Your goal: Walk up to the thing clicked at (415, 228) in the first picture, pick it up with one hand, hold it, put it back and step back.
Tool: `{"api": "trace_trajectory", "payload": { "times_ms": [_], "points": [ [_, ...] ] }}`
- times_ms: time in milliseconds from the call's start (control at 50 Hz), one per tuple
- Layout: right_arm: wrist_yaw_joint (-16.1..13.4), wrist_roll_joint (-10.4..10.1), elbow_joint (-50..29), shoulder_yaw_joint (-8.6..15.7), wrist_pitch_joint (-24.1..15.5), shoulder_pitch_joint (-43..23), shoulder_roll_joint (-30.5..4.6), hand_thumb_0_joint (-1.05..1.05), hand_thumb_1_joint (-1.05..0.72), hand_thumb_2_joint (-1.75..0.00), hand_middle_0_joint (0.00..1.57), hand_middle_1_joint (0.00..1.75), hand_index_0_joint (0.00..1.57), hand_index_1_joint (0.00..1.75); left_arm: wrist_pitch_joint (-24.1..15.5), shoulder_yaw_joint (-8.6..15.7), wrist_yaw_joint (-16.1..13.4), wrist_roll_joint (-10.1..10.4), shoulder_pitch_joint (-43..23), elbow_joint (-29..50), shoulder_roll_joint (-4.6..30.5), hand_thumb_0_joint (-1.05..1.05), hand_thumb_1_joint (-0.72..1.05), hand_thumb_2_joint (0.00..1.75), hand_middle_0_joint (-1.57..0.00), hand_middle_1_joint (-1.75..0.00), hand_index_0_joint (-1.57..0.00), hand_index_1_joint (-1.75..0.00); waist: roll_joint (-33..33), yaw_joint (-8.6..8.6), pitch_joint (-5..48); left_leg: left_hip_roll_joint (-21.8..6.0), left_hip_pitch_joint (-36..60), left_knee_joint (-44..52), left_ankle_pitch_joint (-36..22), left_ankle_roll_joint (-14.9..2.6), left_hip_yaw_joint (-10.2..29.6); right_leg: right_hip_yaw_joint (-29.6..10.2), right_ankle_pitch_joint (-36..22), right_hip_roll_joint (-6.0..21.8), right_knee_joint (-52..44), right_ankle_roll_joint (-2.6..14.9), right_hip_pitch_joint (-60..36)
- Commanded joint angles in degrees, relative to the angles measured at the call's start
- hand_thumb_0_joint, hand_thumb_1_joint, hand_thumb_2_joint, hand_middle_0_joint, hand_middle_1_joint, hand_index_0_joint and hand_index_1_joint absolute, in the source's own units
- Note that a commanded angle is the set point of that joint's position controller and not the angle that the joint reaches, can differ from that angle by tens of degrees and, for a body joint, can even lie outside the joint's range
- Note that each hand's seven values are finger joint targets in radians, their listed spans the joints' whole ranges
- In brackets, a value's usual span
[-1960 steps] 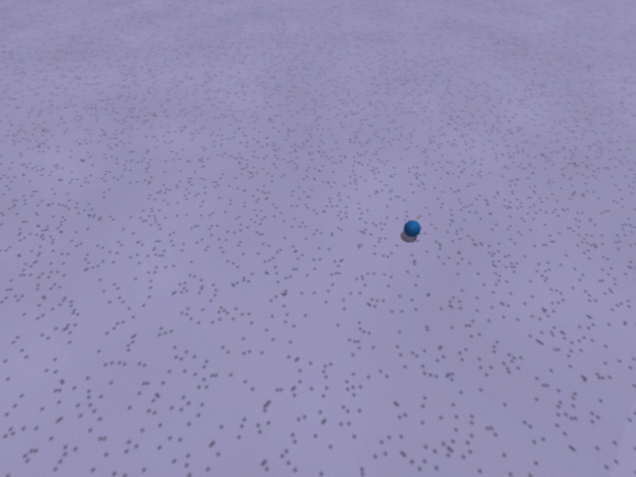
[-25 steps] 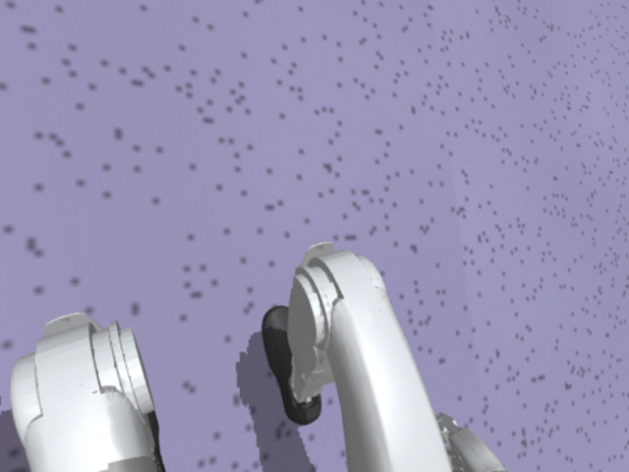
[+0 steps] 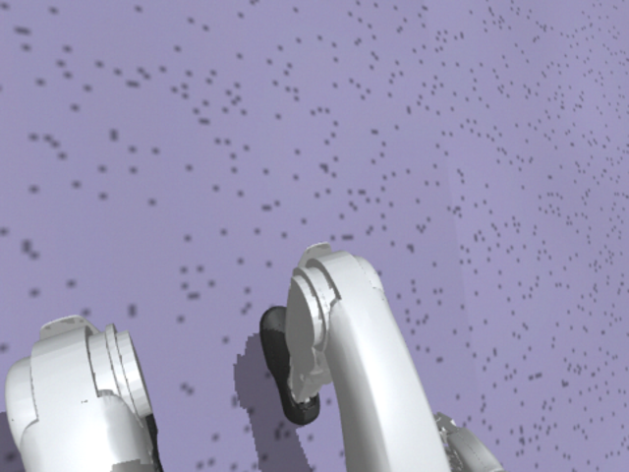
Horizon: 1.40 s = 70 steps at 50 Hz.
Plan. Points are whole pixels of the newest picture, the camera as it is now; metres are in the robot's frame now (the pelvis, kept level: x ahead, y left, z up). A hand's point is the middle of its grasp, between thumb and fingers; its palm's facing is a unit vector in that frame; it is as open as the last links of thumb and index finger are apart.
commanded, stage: rise first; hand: left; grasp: from above
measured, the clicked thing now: out of the picture +0.53 +0.33 -0.29
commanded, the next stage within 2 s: approach in 1.70 s
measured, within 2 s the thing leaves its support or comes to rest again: neither
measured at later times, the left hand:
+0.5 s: hand out of the picture +0.50 +0.37 -0.17, palm faces -0.44 -0.09 -0.89, open 14.3 cm
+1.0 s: hand out of the picture +0.50 +0.37 -0.18, palm faces -0.44 -0.09 -0.89, open 14.3 cm
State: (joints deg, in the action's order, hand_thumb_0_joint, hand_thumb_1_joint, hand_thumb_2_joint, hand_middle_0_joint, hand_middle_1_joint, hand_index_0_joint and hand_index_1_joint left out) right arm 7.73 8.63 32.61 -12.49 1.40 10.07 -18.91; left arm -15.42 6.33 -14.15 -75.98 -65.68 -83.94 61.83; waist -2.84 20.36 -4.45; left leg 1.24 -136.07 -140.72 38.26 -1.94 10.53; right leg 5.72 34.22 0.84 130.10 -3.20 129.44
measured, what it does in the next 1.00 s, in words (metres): stands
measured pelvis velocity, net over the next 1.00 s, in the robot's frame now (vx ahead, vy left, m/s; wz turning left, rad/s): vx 0.00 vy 0.00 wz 0.00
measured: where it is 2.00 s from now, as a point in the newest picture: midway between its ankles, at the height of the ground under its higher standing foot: (223, 423)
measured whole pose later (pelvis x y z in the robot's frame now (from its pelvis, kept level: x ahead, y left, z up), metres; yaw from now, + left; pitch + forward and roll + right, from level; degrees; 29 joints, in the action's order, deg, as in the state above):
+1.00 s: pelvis +0.00 +0.00 +0.00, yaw +0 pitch +32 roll -15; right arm 7.5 9.0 31.6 -12.9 1.3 10.1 -19.4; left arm -15.8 6.5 -13.9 -75.9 -65.5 -82.6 61.9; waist -3.0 20.2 -5.3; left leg 1.6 -136.2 -141.0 38.3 -1.8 10.9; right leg 6.1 34.3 0.9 130.1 -2.9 129.3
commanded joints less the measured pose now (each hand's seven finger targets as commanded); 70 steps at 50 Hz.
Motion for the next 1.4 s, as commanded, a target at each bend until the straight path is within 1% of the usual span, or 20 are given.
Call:
{"api": "trace_trajectory", "payload": {
  "times_ms": [0,100,200,220,300,400,480,560,620,680,740,820,880,940,980,1040,1180,1220,1280,1380],
  "points": [
    [-1.02,0.07,0.59,5.95,0.31,12.28,-17.73,0.0,-0.9,-0.9,0.2,0.3,0.2,0.3,-0.44,1.5,-1.72,1.08,-17.21,9.58,14.46,0.0,-0.6,1.06,-0.07,-0.99,-0.05,-1.01,29.04,1.68,38.19,-1.19,34.72,16.02,-11.82,1.68,-3.53,6.09,-9.65,-1.79,-9.81,5.44,-15.87],
    [-0.98,-0.04,0.03,5.72,0.42,12.14,-17.48,0.0,-0.9,-0.9,0.2,0.3,0.2,0.3,-0.88,2.12,-2.06,0.86,-17.25,10.81,15.67,0.0,-0.59,1.06,-0.08,-0.99,-0.06,-1.01,30.78,1.08,41.1,-1.28,36.89,16.23,-13.43,1.93,-3.26,6.0,-10.61,-1.85,-9.01,5.49,-16.63],
    [-0.97,0.1,0.19,5.89,0.3,12.57,-17.67,0.0,-0.9,-0.9,0.2,0.3,0.2,0.3,-0.39,1.55,-2.24,0.85,-17.63,9.71,14.17,0.0,-0.59,1.05,-0.07,-1.0,-0.05,-1.01,29.21,2.02,37.68,-1.06,34.08,15.81,-11.92,1.77,-3.51,5.98,-9.51,-1.81,-9.62,5.7,-15.31],
    [-0.96,0.04,0.45,5.8,0.29,12.21,-17.26,0.0,-0.9,-0.9,0.2,0.3,0.2,0.3,-0.36,1.52,-2.2,0.78,-17.38,10.39,14.43,0.0,-0.6,1.06,-0.07,-0.99,-0.05,-1.02,29.26,1.28,39.17,-1.14,34.35,15.89,-11.76,1.61,-3.89,5.86,-9.56,-1.98,-9.66,5.61,-16.12],
    [-1.01,-0.03,0.5,5.94,0.19,12.39,-17.63,0.0,-0.9,-0.9,0.2,0.3,0.2,0.3,0.04,1.03,-1.94,1.13,-16.54,8.62,13.68,0.0,-0.59,1.05,-0.07,-1.0,-0.05,-1.02,27.46,1.8,37.38,-0.97,32.74,15.56,-11.17,1.43,-3.93,5.84,-9.2,-1.95,-10.13,5.65,-15.91],
    [-1.11,-0.07,-0.01,5.77,0.29,12.27,-17.62,0.0,-0.9,-0.9,0.2,0.3,0.2,0.3,0.09,1.93,-1.92,1.1,-17.35,11.07,15.6,0.0,-0.59,1.05,-0.07,-1.0,-0.05,-1.01,29.65,1.13,40.64,-1.11,35.2,15.78,-13.58,1.72,-3.91,5.91,-10.87,-1.95,-9.65,5.55,-17.53],
    [-1.25,0.01,0.17,5.77,0.31,12.38,-18.2,0.0,-0.9,-0.9,0.2,0.3,0.2,0.3,0.05,1.19,-1.58,1.38,-16.89,9.0,13.85,0.0,-0.58,1.04,-0.07,-1.0,-0.06,-1.01,27.36,2.42,36.42,-0.98,33.68,15.58,-12.27,1.78,-2.99,6.29,-9.57,-1.76,-9.8,5.76,-14.57],
    [-1.15,0.1,-0.01,5.48,0.21,12.54,-17.69,0.0,-0.9,-0.9,0.2,0.3,0.2,0.3,-0.25,1.81,-1.67,0.83,-18.73,11.76,15.74,0.0,-0.59,1.05,-0.08,-1.0,-0.06,-1.02,31.34,1.43,39.84,-1.25,36.71,15.96,-13.64,2.02,-3.3,5.98,-10.64,-1.85,-9.15,5.63,-16.13],
    [-1.11,0.07,-0.48,5.89,0.17,12.21,-18.35,0.0,-0.9,-0.9,0.2,0.3,0.2,0.3,0.09,1.73,-1.32,1.09,-17.01,10.27,14.6,0.0,-0.59,1.05,-0.07,-1.0,-0.06,-1.01,30.0,1.8,37.9,-1.1,36.6,15.78,-13.62,2.14,-2.72,6.05,-10.08,-1.62,-9.44,5.89,-14.04],
    [-1.23,0.14,-0.25,5.86,0.37,12.2,-18.21,0.0,-0.9,-0.9,0.2,0.3,0.2,0.3,-0.26,2.33,-1.47,1.22,-18.15,11.93,16.17,0.0,-0.59,1.05,-0.07,-0.99,-0.05,-1.01,30.43,1.37,39.94,-1.1,36.37,15.85,-13.62,2.05,-3.11,5.99,-10.53,-1.65,-9.54,5.66,-15.89],
    [-1.1,0.23,-0.08,5.47,0.39,12.44,-17.65,0.0,-0.9,-0.9,0.2,0.3,0.2,0.3,-0.22,0.89,-1.2,1.19,-16.96,9.59,13.85,0.0,-0.59,1.05,-0.07,-1.0,-0.05,-1.02,29.46,2.3,38.81,-1.27,35.51,15.47,-13.13,1.77,-3.18,6.13,-10.17,-2.0,-9.51,5.64,-15.83],
    [-1.24,0.3,-0.03,5.32,0.35,12.32,-17.71,0.0,-0.89,-0.9,0.2,0.3,0.2,0.3,-0.45,0.86,-1.57,1.25,-17.18,9.43,14.22,0.0,-0.59,1.05,-0.07,-0.99,-0.05,-1.01,28.49,2.28,37.05,-1.11,33.27,15.35,-11.43,1.5,-3.76,6.11,-9.38,-1.98,-10.14,5.53,-16.49],
    [-1.36,0.25,-0.4,5.58,0.43,12.08,-18.36,0.0,-0.89,-0.9,0.2,0.3,0.2,0.3,-0.66,1.92,-1.99,1.24,-18.03,11.47,15.7,0.0,-0.58,1.04,-0.07,-0.99,-0.06,-1.01,30.72,1.4,39.15,-1.04,35.78,16.03,-13.09,2.05,-3.07,6.28,-10.35,-1.77,-9.55,5.68,-15.8],
    [-1.11,0.41,-0.31,5.77,0.29,12.75,-18.37,0.0,-0.9,-0.9,0.2,0.3,0.2,0.3,-0.52,1.86,-1.78,0.93,-17.92,11.02,14.73,0.0,-0.59,1.05,-0.07,-0.99,-0.05,-1.01,29.77,2.41,38.94,-1.19,37.08,15.45,-14.44,2.07,-2.4,6.45,-10.8,-1.72,-9.3,5.71,-14.87],
    [-1.17,0.27,-0.6,5.49,0.32,12.27,-18.18,0.0,-0.9,-0.9,0.2,0.3,0.2,0.3,-0.65,2.23,-2.28,1.26,-19.05,11.96,16.14,0.0,-0.59,1.05,-0.07,-0.99,-0.05,-1.01,29.72,1.96,40.5,-1.07,35.29,15.19,-13.87,1.72,-3.49,6.07,-11.1,-1.85,-9.72,5.58,-17.47],
    [-1.09,0.26,0.05,5.52,0.13,12.77,-17.99,0.0,-0.9,-0.9,0.2,0.3,0.2,0.3,-0.21,1.49,-2.12,0.88,-17.3,9.48,14.49,0.0,-0.58,1.05,-0.07,-0.99,-0.06,-1.01,29.81,2.46,37.79,-1.1,35.25,15.36,-13.59,1.85,-3.3,6.13,-10.59,-1.83,-9.67,5.67,-15.76],
    [-1.12,0.31,-1.05,5.8,-0.02,12.07,-18.39,0.0,-0.9,-0.9,0.2,0.3,0.2,0.3,0.31,1.93,-1.32,1.21,-16.91,9.9,14.85,0.0,-0.58,1.04,-0.07,-1.0,-0.05,-1.02,28.21,1.97,37.22,-1.05,33.93,15.7,-11.49,1.72,-3.21,6.03,-8.87,-1.71,-10.0,5.73,-15.24],
    [-1.06,0.08,-1.02,5.62,0.0,12.43,-17.73,0.0,-0.9,-0.9,0.2,0.3,0.2,0.3,0.13,2.25,-1.13,1.52,-17.77,12.52,15.9,0.0,-0.58,1.04,-0.08,-0.98,-0.06,-1.0,29.0,1.2,39.95,-1.09,34.9,15.79,-12.19,1.53,-3.78,5.67,-9.68,-1.86,-10.25,5.55,-17.53],
    [-1.04,0.14,-0.88,5.82,0.11,12.52,-18.25,0.0,-0.9,-0.9,0.2,0.3,0.2,0.3,0.06,2.29,-0.9,1.89,-17.23,12.07,15.35,0.0,-0.58,1.04,-0.07,-1.0,-0.05,-1.01,29.22,2.04,39.89,-1.04,36.02,15.41,-14.74,1.9,-2.99,6.07,-11.27,-1.74,-9.72,5.7,-16.95],
    [-1.05,0.21,-0.16,5.36,0.28,12.75,-17.96,0.0,-0.9,-0.9,0.2,0.3,0.2,0.3,-0.54,1.4,-0.77,1.67,-16.92,10.06,15.06,0.0,-0.58,1.03,-0.07,-1.0,-0.06,-1.01,28.66,2.51,38.28,-1.19,34.93,15.09,-13.72,1.64,-3.5,5.91,-10.55,-1.92,-10.12,5.55,-17.2]
  ]
}}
